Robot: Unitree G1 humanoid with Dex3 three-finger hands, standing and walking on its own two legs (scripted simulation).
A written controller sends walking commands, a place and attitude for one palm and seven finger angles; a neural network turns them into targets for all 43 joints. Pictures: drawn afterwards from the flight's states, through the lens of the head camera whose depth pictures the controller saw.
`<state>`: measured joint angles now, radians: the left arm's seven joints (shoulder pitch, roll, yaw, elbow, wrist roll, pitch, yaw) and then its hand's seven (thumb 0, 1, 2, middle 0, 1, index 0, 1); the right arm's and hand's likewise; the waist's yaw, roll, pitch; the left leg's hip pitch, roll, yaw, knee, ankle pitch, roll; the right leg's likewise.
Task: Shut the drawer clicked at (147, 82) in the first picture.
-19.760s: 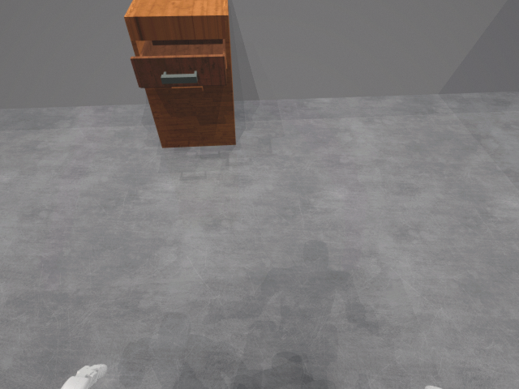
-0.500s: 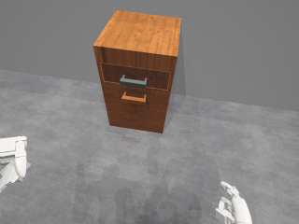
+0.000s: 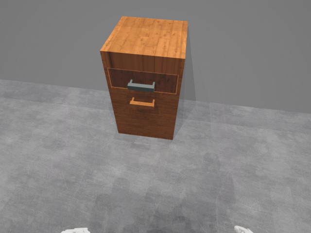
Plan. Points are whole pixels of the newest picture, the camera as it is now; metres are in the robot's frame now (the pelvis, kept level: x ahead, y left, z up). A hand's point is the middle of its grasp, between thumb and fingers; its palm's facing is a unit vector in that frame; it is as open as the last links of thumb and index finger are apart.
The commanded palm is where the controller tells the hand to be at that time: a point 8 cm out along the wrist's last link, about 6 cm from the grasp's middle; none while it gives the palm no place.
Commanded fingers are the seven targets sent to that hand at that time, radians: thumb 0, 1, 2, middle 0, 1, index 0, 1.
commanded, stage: let the arm hang, fingers relaxed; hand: left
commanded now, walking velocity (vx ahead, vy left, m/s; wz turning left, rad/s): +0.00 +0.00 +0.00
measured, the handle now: (141, 84) +0.88 +0.11 -0.21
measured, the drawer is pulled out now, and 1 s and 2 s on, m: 0.00 0.00 0.00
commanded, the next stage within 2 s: look to check the result in 0.86 s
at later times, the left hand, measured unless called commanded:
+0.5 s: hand out of the picture +0.00 +0.18 -0.16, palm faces +0.01 -0.97 -0.23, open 6.8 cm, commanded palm none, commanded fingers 0.00 0.90 0.90 -0.20 -0.30 -0.20 -0.30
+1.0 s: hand out of the picture +0.02 +0.15 -0.16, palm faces +0.01 -0.98 -0.19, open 7.3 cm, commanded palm none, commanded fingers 0.00 0.90 0.90 -0.20 -0.30 -0.20 -0.30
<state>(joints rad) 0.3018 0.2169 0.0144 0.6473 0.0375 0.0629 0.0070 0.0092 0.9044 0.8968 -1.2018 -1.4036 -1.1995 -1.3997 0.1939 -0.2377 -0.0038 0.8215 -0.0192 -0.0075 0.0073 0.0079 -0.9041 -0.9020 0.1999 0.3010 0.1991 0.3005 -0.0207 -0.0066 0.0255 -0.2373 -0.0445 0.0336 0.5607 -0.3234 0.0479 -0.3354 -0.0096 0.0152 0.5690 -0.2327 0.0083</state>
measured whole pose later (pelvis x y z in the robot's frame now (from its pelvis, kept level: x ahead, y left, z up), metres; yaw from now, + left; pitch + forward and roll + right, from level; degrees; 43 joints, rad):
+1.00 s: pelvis +0.02 -0.01 +0.01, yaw -1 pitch -1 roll +0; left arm 0.26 0.13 0.01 1.14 0.01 0.00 0.03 0.00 0.91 0.90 -0.20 -0.30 -0.20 -0.30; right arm 0.33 -0.13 -0.01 1.12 -0.01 -0.01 -0.04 0.00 -0.91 -0.90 0.20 0.30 0.20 0.30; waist -0.01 0.01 0.06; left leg -0.12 -0.01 0.03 0.40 -0.27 0.02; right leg -0.22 0.02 0.01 0.42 -0.18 -0.02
